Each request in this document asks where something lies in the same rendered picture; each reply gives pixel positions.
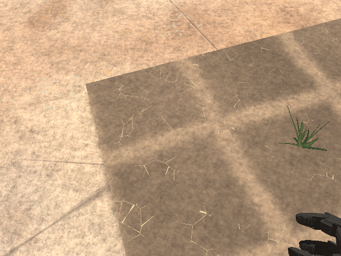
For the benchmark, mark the robot right hand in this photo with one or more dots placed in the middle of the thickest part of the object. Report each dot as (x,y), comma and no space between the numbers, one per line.
(327,223)

